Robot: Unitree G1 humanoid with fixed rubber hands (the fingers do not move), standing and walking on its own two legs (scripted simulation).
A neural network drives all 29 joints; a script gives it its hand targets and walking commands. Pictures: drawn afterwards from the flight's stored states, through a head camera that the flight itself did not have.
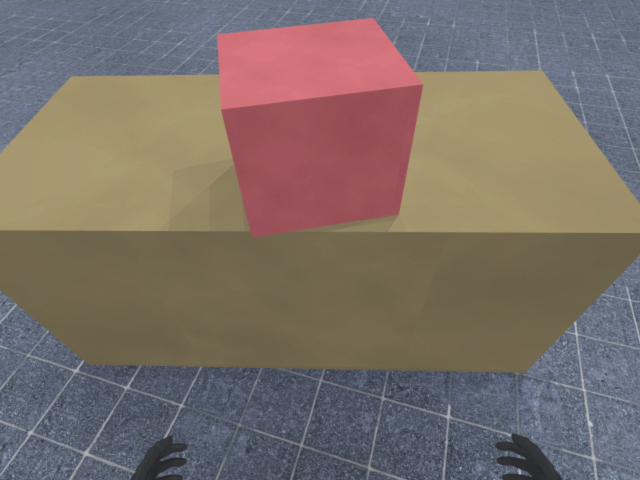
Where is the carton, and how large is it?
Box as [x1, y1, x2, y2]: [217, 18, 422, 237]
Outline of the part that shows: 373,18 217,34 221,111 252,237 398,213 422,83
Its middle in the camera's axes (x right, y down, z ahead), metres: -0.01 -0.22 +0.75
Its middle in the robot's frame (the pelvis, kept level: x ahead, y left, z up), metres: +0.71 +0.03 +0.05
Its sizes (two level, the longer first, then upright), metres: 0.299 0.267 0.274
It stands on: a pedestal, 0.68 m high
